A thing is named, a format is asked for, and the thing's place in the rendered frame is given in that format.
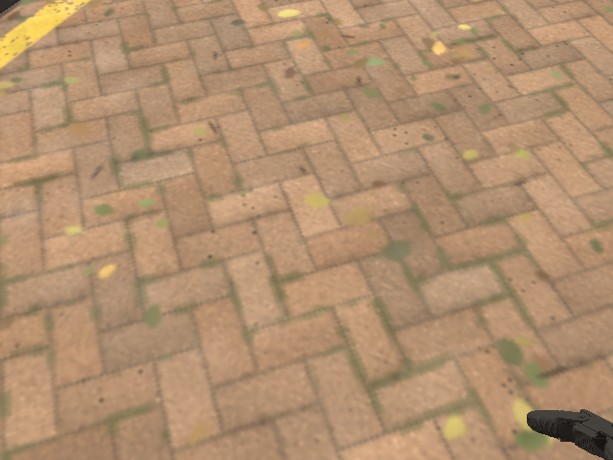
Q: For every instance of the right robot hand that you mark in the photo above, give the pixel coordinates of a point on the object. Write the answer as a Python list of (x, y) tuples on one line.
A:
[(587, 430)]

